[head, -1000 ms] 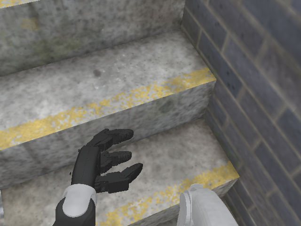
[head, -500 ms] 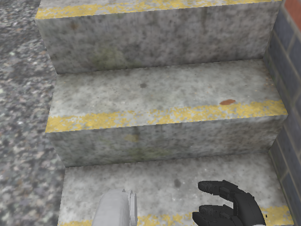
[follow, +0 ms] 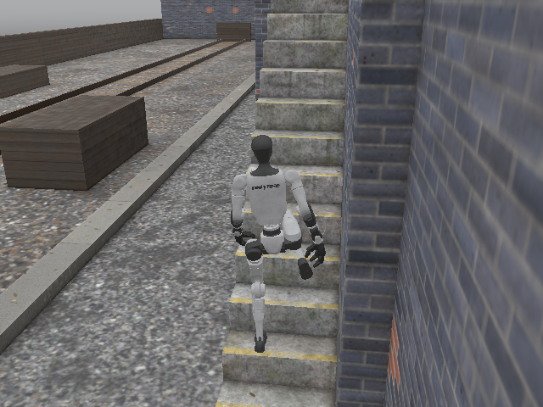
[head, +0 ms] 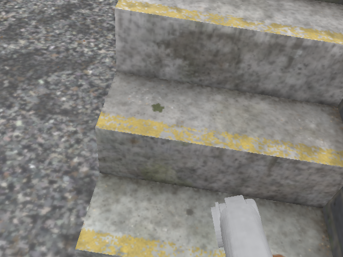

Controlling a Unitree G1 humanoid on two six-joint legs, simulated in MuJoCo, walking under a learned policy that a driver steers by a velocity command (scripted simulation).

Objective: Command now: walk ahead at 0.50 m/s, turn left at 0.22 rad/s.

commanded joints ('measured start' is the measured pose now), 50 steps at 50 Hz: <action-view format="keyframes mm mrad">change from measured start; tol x64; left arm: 1 -136 46 -6 -89 -18 46 7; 50 308 24 67 187 94 -25 -71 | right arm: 1 175 -86 9 32 -36 -29 7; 50 -519 79 -20 -120 109 -40 -70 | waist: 1 -38 202 41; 50 120 -34 -39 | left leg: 1 96 215 -160 -306 239 71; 12 388 347 -5 -260 2107 353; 16 -104 -65 77 740 290 38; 19 -941 -241 -299 1711 92 150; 29 -1107 -27 2 1838 13 9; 40 167 -103 -28 700 75 227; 50 -297 283 54 -154 -80 90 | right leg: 1 -145 -61 -112 -60 -57 -2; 12 764 78 -457 -1195 -480 118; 16 1491 -252 450 -1744 -417 -175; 32 1472 -272 94 -2231 -502 -105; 36 1342 -281 -70 -2518 -24 -121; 40 1157 -381 48 -1922 2089 -289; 43 1134 -208 49 -1179 144 -45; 46 699 -68 230 -184 -29 12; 50 656 -119 31 -403 -373 13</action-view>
